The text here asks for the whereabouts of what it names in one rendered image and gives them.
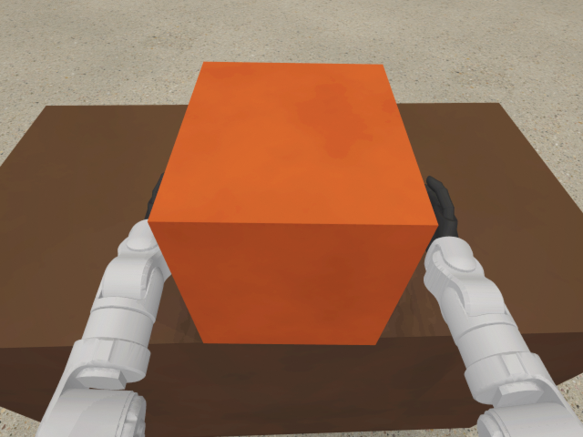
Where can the robot left hand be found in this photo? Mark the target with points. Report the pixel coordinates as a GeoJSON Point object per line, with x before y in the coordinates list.
{"type": "Point", "coordinates": [154, 194]}

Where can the robot right forearm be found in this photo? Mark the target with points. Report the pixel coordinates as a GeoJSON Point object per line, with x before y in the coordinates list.
{"type": "Point", "coordinates": [500, 369]}

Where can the left robot upper arm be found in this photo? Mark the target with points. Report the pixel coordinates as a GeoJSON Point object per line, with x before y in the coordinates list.
{"type": "Point", "coordinates": [97, 413]}

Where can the pedestal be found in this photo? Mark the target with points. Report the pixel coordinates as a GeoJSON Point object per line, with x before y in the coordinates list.
{"type": "Point", "coordinates": [81, 177]}

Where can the right robot upper arm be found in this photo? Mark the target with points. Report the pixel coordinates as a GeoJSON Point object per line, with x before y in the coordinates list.
{"type": "Point", "coordinates": [543, 419]}

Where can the robot right hand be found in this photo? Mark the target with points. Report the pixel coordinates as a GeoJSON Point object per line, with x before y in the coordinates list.
{"type": "Point", "coordinates": [443, 208]}

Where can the robot left forearm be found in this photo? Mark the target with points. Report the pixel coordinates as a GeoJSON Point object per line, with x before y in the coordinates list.
{"type": "Point", "coordinates": [114, 350]}

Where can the carton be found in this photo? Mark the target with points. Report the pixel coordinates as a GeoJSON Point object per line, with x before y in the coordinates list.
{"type": "Point", "coordinates": [292, 209]}

